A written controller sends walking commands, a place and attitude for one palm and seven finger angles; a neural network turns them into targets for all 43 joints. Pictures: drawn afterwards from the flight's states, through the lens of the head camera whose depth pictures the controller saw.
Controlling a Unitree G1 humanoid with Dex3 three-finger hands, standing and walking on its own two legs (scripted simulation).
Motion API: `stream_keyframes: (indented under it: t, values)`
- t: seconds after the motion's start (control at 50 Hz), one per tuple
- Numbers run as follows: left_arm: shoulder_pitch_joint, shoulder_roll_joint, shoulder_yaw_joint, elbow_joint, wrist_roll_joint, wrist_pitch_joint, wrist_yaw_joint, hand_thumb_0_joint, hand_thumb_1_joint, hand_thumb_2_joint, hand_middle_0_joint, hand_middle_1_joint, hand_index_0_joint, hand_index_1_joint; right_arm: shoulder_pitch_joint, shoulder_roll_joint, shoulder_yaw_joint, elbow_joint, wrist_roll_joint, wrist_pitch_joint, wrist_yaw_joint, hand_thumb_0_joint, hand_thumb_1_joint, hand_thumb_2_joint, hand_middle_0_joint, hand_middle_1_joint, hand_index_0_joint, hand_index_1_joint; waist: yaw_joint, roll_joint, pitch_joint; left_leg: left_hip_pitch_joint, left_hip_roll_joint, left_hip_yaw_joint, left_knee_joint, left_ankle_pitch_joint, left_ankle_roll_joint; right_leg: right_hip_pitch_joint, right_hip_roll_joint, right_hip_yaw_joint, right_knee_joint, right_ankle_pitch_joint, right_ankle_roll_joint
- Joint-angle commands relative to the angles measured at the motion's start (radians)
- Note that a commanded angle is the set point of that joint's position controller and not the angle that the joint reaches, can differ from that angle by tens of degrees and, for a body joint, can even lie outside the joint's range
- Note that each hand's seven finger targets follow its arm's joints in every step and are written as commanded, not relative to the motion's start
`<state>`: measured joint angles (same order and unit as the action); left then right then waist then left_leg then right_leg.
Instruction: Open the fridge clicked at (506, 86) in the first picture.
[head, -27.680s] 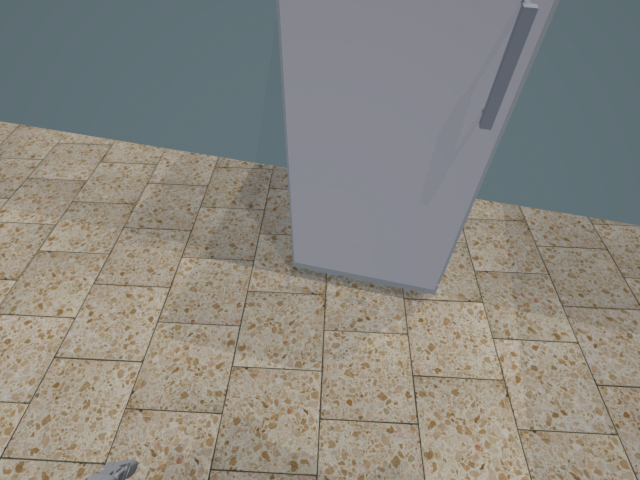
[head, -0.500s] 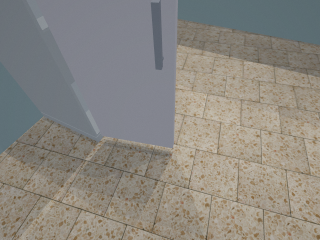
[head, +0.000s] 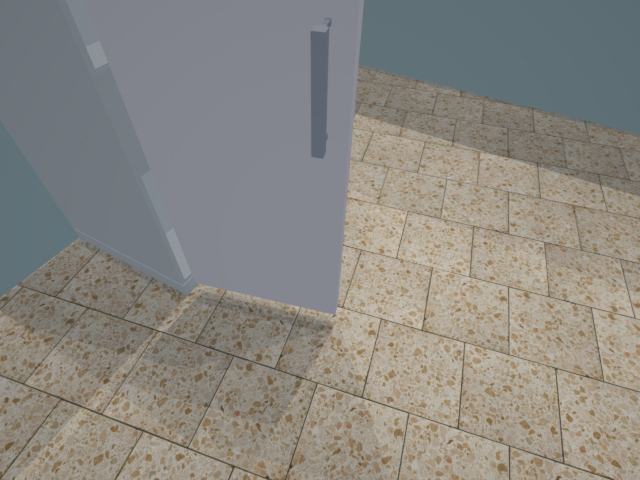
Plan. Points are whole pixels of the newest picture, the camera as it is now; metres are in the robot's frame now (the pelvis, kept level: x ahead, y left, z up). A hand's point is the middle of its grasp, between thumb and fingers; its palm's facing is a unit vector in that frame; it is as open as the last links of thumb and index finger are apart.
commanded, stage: let the arm hang, fingers relaxed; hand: right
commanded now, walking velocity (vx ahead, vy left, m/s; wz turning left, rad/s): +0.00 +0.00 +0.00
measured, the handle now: (322, 93) +0.72 +0.05 +0.13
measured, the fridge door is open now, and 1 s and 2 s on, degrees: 76 76 76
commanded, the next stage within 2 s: look to check the result in 0.14 s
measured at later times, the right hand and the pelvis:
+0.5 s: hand out of the picture +0.02 -0.21 -0.17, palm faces +0.00 +0.97 -0.25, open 7.4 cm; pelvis +0.01 +0.00 +0.00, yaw +0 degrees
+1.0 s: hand out of the picture +0.07 -0.22 -0.16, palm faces -0.02 +0.96 -0.28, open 7.4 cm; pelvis +0.02 +0.01 +0.01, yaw +0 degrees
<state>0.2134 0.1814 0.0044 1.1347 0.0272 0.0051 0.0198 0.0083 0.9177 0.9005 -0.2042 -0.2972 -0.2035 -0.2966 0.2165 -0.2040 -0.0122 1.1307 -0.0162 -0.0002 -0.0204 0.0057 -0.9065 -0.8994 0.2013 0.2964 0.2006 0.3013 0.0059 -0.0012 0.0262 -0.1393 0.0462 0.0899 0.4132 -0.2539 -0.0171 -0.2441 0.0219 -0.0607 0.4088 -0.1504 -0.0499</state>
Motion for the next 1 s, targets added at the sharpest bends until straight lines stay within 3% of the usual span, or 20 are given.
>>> stream_keyframes:
  t: [0.0, 0.28, 0.3, 0.5, 0.98]
  values:
    - [0.012, 0.139, 0.024, -0.034, -0.007, -0.014, 0.007, 0.000, 0.900, 0.900, -0.200, -0.300, -0.200, -0.300, 0.062, -0.134, -0.019, -0.026, -0.001, -0.013, -0.005, 0.000, -0.900, -0.900, 0.200, 0.300, 0.200, 0.300, -0.007, -0.016, 0.021, -0.041, 0.074, -0.086, -0.098, 0.019, 0.050, 0.032, -0.128, 0.145, -0.109, 0.019, 0.006]
    - [-0.032, 0.179, 0.024, -0.033, -0.008, -0.019, 0.008, 0.000, 0.900, 0.900, -0.200, -0.300, -0.200, -0.300, 0.025, -0.159, -0.020, -0.019, 0.001, -0.017, 0.000, 0.000, -0.900, -0.900, 0.200, 0.300, 0.200, 0.300, -0.001, -0.032, -0.003, -0.024, 0.083, -0.090, -0.124, 0.036, 0.049, 0.086, -0.134, 0.145, -0.118, 0.052, 0.009]
    - [-0.033, 0.183, 0.025, -0.036, -0.010, -0.017, 0.007, 0.000, 0.900, 0.900, -0.200, -0.300, -0.200, -0.300, 0.027, -0.167, -0.020, -0.020, 0.001, -0.019, 0.000, 0.000, -0.900, -0.900, 0.200, 0.300, 0.200, 0.300, -0.003, -0.007, -0.001, -0.025, 0.082, -0.090, -0.131, 0.037, 0.050, 0.089, -0.132, 0.142, -0.111, 0.054, 0.009]
    - [-0.059, 0.213, 0.028, -0.032, -0.012, -0.018, 0.007, 0.000, 0.900, 0.900, -0.200, -0.300, -0.200, -0.300, 0.008, -0.198, -0.019, -0.013, 0.001, -0.024, 0.001, 0.000, -0.900, -0.900, 0.200, 0.300, 0.200, 0.300, -0.001, 0.008, -0.013, -0.018, 0.089, -0.098, -0.149, 0.061, 0.053, 0.116, -0.138, 0.137, -0.105, 0.090, 0.008]
    - [-0.122, 0.274, 0.025, -0.034, -0.012, -0.028, 0.002, 0.000, 0.900, 0.900, -0.200, -0.300, -0.200, -0.300, -0.064, -0.256, -0.023, -0.029, 0.003, -0.029, 0.005, 0.000, -0.900, -0.900, 0.200, 0.300, 0.200, 0.300, -0.003, -0.007, -0.042, 0.037, 0.102, -0.102, -0.167, 0.136, 0.051, 0.144, -0.149, 0.145, -0.124, 0.175, 0.013]
